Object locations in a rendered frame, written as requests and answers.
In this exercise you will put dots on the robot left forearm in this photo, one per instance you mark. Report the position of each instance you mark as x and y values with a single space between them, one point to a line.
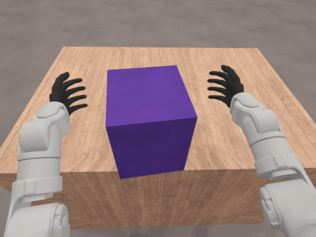
39 153

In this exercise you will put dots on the robot left upper arm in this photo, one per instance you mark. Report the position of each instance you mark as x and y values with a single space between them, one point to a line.
46 220

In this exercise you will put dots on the right robot hand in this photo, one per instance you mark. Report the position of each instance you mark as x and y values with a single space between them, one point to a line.
231 83

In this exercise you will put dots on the pedestal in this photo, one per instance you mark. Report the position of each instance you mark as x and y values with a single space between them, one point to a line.
219 184

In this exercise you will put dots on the left robot hand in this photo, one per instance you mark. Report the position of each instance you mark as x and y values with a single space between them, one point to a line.
59 93

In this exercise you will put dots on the robot right upper arm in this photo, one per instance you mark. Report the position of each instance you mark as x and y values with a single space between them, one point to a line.
290 206

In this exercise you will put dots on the robot right forearm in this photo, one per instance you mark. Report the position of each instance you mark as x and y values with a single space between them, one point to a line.
272 153

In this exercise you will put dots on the carton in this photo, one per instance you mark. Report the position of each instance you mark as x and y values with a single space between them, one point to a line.
150 120

